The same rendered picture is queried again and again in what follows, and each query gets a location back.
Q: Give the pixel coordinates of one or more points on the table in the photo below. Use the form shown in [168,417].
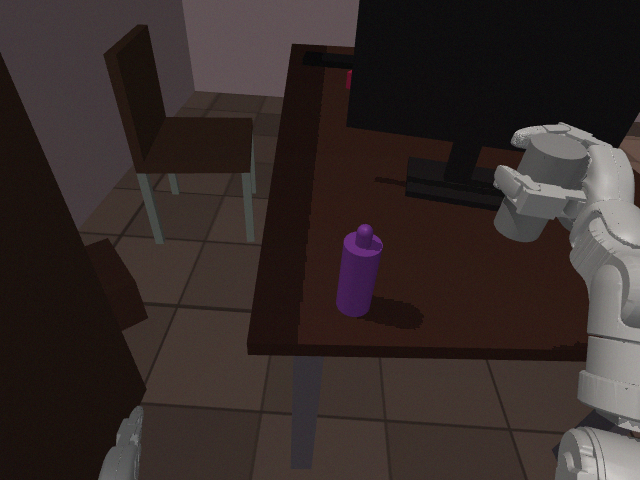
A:
[449,285]

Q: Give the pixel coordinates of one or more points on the chair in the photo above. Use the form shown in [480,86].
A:
[171,145]

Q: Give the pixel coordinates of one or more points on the left robot hand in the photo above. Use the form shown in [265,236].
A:
[122,460]

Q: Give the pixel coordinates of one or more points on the right robot arm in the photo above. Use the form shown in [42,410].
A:
[605,252]

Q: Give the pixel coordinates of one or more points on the right robot hand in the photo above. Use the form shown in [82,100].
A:
[605,174]

